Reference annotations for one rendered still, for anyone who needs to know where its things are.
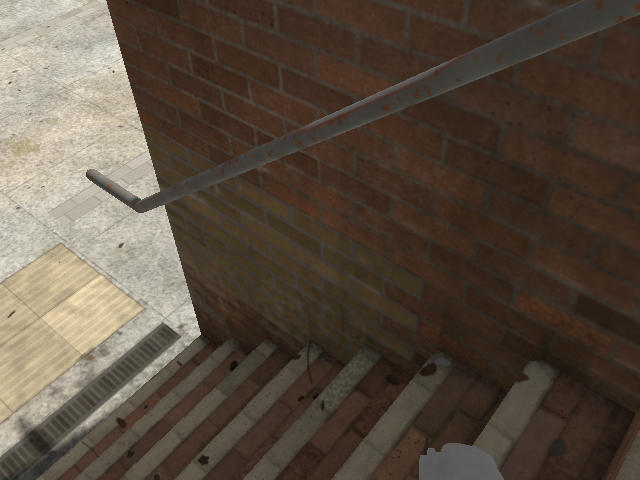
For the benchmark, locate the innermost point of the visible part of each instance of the stairs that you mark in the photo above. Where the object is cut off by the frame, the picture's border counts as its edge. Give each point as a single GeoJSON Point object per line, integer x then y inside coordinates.
{"type": "Point", "coordinates": [226, 413]}

